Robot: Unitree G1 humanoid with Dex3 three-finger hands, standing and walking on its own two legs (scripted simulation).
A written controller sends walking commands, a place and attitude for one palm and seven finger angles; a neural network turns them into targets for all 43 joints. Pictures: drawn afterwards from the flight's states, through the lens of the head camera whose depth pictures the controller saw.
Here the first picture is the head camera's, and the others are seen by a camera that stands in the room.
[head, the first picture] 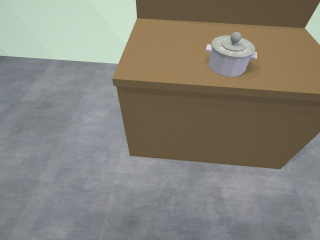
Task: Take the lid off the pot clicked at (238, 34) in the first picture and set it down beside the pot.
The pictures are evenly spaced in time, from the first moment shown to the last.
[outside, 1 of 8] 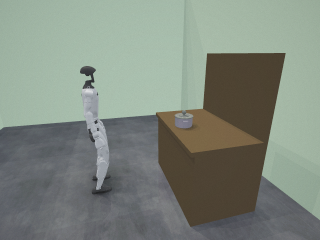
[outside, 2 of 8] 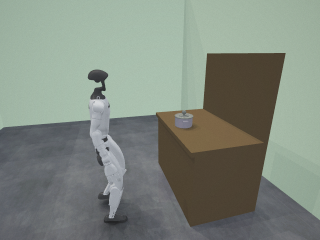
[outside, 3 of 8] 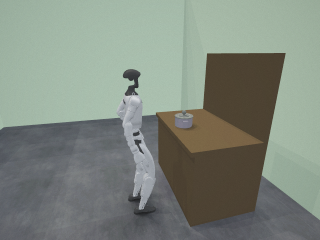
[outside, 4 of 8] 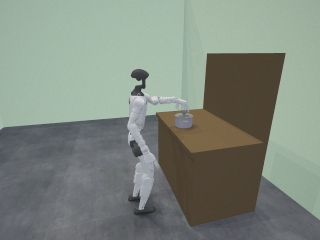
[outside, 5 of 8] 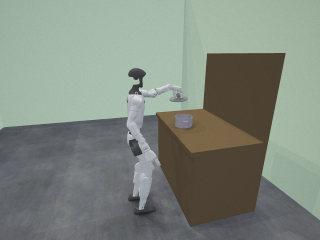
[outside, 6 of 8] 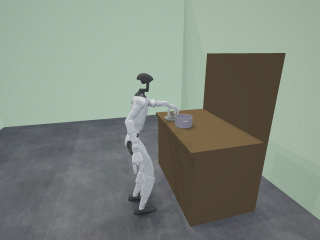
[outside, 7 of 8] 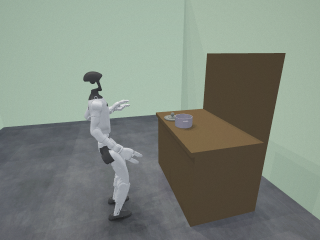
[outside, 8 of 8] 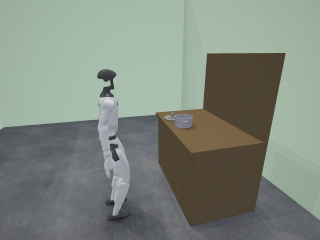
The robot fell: no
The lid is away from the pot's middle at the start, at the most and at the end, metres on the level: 0.00 0.26 0.23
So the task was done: yes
